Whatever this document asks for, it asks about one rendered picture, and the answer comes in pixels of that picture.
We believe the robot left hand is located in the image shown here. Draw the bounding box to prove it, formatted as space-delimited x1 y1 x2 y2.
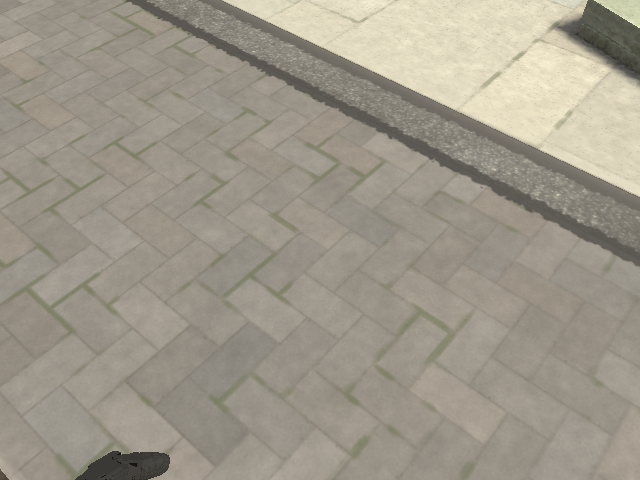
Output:
75 451 170 480

